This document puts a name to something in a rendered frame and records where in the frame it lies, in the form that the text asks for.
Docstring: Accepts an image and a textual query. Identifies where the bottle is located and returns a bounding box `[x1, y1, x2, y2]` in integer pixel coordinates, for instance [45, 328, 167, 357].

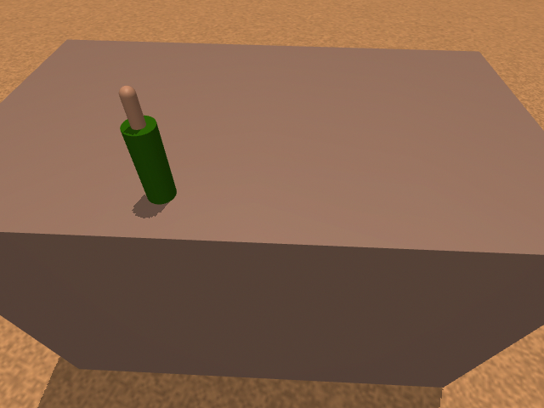
[119, 86, 177, 205]

